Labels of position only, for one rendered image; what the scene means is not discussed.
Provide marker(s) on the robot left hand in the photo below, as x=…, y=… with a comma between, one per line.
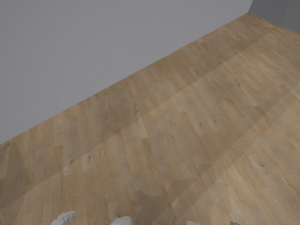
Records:
x=64, y=218

